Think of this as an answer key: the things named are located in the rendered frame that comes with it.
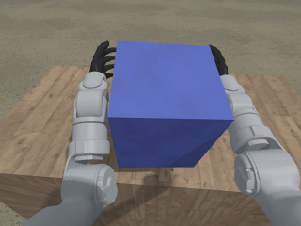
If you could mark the pedestal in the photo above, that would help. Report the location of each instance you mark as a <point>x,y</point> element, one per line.
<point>34,147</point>

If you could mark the robot right forearm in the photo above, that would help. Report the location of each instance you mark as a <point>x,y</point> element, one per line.
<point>247,132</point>

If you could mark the right robot upper arm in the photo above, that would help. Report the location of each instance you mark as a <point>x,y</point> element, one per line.
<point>271,178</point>

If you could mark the carton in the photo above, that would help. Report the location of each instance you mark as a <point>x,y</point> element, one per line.
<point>167,106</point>

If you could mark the left robot upper arm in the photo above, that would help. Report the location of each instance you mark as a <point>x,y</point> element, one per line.
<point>86,190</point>

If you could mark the robot right hand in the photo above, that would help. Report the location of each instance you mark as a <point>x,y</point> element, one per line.
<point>219,61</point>

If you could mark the robot left forearm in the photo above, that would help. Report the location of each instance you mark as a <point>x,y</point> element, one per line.
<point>89,122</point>

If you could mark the robot left hand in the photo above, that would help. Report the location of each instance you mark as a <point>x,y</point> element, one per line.
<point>100,58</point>

